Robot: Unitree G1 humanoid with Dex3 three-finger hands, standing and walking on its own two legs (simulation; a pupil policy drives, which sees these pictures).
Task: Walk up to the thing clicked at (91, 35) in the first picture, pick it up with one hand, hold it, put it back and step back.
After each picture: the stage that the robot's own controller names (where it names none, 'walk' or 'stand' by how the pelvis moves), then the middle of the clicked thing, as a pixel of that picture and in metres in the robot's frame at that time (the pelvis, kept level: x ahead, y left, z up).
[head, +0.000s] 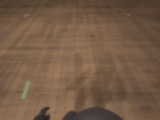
stand; (91, 35) +2.02 -0.01 -0.72
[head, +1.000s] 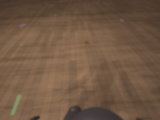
walk; (86, 42) +1.89 +0.29 -0.72
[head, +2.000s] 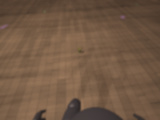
walk; (79, 50) +1.31 +0.31 -0.72
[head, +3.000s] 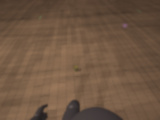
walk; (75, 68) +0.86 +0.27 -0.72
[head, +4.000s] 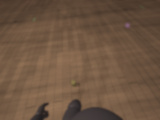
walk; (73, 83) +0.53 +0.26 -0.71
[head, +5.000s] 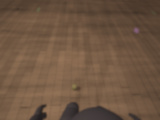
walk; (74, 87) +0.43 +0.16 -0.70
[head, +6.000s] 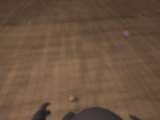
stand; (71, 99) +0.34 +0.20 -0.72
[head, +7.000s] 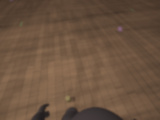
stand; (68, 99) +0.31 +0.27 -0.71
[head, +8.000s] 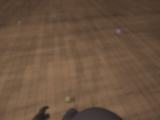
stand; (68, 99) +0.31 +0.24 -0.72
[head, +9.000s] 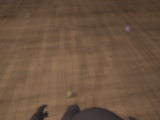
stand; (69, 94) +0.33 +0.23 -0.71
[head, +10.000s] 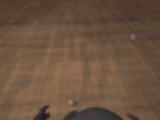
stand; (70, 103) +0.28 +0.21 -0.72
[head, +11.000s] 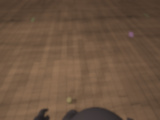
stand; (69, 100) +0.29 +0.23 -0.72
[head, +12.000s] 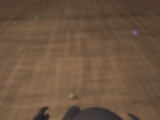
stand; (71, 96) +0.33 +0.22 -0.72
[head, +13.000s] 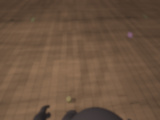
stand; (68, 99) +0.31 +0.23 -0.72
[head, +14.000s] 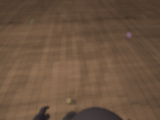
stand; (69, 101) +0.30 +0.23 -0.73
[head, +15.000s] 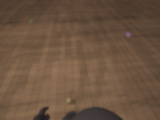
stand; (68, 101) +0.30 +0.23 -0.73
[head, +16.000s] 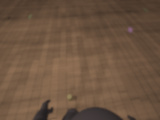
go down; (69, 97) +0.31 +0.23 -0.72
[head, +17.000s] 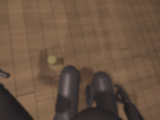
go down; (52, 60) +0.36 +0.29 -0.30
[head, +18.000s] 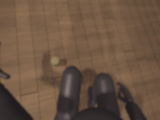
close in; (55, 61) +0.35 +0.29 -0.30
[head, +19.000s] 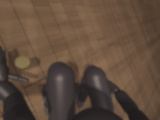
close in; (23, 63) +0.32 +0.32 -0.21
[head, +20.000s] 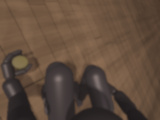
close; (21, 63) +0.32 +0.33 -0.21
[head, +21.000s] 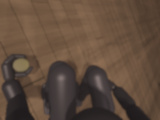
lift; (22, 65) +0.29 +0.33 -0.21
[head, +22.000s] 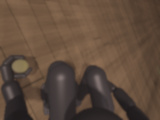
lift; (21, 66) +0.29 +0.32 -0.21
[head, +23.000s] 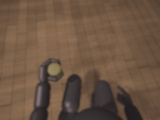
lift; (56, 71) +0.29 +0.23 -0.02
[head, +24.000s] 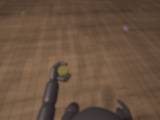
lift; (64, 74) +0.31 +0.18 +0.02
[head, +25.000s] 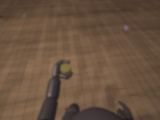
hold; (66, 71) +0.33 +0.17 +0.01
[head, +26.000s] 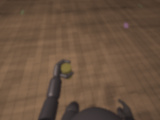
hold; (67, 71) +0.33 +0.17 +0.00
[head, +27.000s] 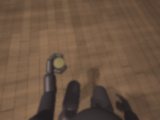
crouch; (60, 65) +0.36 +0.22 -0.06
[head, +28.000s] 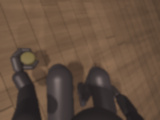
lower; (30, 60) +0.33 +0.32 -0.20
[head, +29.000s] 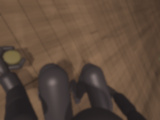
lower; (13, 59) +0.36 +0.34 -0.22
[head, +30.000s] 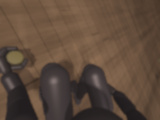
lower; (16, 59) +0.35 +0.33 -0.21
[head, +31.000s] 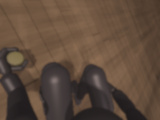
lower; (17, 60) +0.34 +0.34 -0.21
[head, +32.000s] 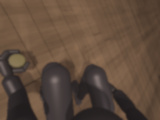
loosen; (18, 62) +0.33 +0.33 -0.21
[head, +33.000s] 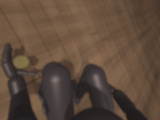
withdraw; (21, 63) +0.32 +0.31 -0.22
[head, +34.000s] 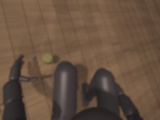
stand; (47, 59) +0.35 +0.29 -0.25
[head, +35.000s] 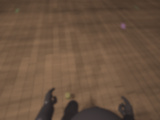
stand; (67, 96) +0.31 +0.20 -0.63
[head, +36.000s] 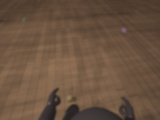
stand; (69, 98) +0.32 +0.21 -0.66
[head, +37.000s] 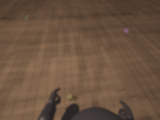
stand; (70, 97) +0.33 +0.21 -0.67
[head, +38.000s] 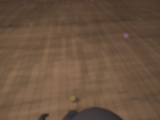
stand; (72, 99) +0.36 +0.19 -0.72
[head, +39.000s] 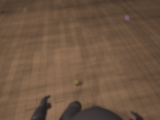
walk; (76, 82) +0.46 +0.18 -0.71
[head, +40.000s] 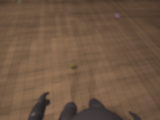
walk; (72, 66) +0.74 +0.22 -0.71
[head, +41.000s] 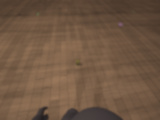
stand; (77, 62) +0.99 +0.24 -0.70
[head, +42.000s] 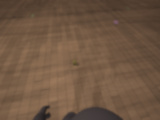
stand; (74, 63) +0.98 +0.28 -0.72
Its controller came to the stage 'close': yes
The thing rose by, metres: 0.72
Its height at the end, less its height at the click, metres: +0.00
